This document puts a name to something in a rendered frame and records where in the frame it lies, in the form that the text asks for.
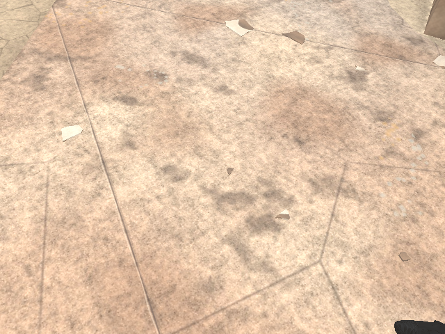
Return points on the robot right hand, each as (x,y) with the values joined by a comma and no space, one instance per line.
(419,327)

